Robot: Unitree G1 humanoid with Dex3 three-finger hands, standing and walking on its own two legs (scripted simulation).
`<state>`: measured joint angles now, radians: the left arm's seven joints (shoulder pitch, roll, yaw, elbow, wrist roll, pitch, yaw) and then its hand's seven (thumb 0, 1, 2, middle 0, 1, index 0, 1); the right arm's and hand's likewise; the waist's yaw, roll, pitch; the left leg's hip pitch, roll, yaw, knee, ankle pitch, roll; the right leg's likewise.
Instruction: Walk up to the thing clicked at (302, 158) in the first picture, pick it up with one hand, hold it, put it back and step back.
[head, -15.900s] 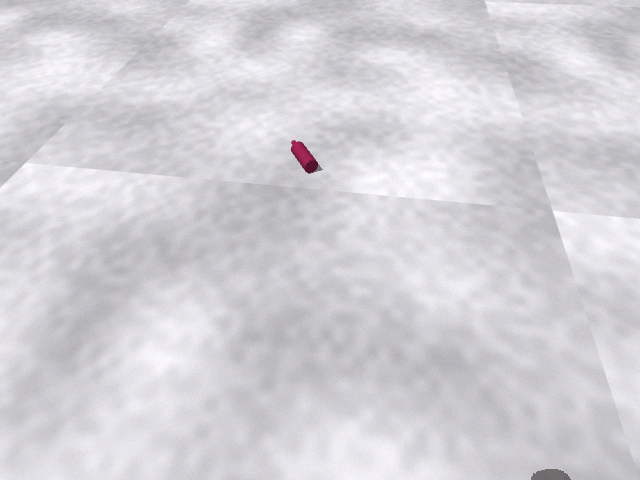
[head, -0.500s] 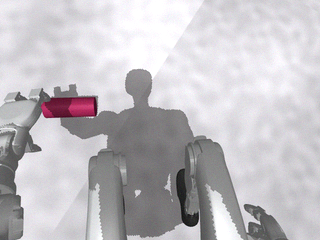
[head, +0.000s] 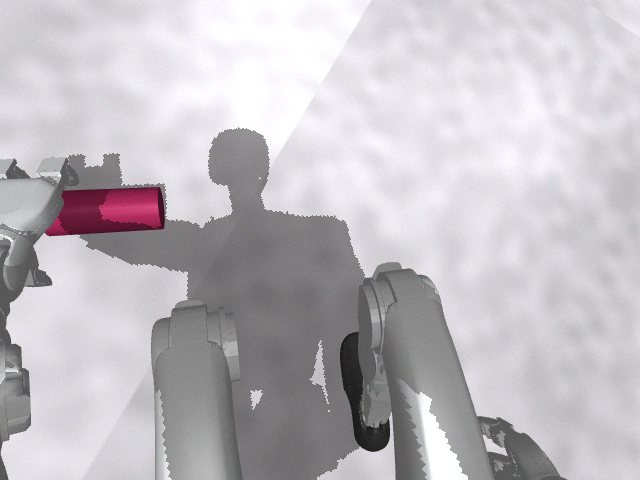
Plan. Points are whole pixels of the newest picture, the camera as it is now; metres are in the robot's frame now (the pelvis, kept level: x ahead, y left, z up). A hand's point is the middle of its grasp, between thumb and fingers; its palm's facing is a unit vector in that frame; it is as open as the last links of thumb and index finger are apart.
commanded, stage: rise first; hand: left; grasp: from above
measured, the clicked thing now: (89, 211) +0.51 +0.29 -0.32
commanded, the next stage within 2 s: approach in 0.48 s
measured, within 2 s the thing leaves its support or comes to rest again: neither
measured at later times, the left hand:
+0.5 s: hand (49, 228) +0.45 +0.30 -0.19, palm faces -0.47 -0.04 -0.88, open 13.9 cm
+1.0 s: hand (111, 187) +0.51 +0.23 -0.21, palm faces -0.42 -0.03 -0.91, open 13.9 cm
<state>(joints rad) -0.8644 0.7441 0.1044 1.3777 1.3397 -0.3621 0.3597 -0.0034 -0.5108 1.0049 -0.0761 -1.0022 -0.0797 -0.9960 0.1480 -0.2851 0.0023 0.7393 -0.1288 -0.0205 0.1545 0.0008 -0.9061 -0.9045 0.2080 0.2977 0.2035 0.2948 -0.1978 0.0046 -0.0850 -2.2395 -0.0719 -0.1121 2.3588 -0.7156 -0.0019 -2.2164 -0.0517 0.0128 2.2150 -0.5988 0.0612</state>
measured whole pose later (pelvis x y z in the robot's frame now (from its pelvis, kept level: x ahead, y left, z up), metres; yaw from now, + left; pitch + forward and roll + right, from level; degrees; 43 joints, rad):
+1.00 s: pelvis +0.01 +0.00 -0.03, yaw -3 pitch +35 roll -10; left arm -1.14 0.82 0.07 1.65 1.43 -0.29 0.52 0.00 -0.47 0.97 -0.07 -1.05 -0.10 -1.02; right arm 0.14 -0.30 0.10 0.72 -0.20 -0.06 0.16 0.00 -0.90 -0.89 0.21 0.30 0.20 0.29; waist -0.35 -0.02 -0.02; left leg -2.33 -0.06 -0.15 2.46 -0.74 -0.01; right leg -2.31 -0.03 -0.01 2.28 -0.59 0.07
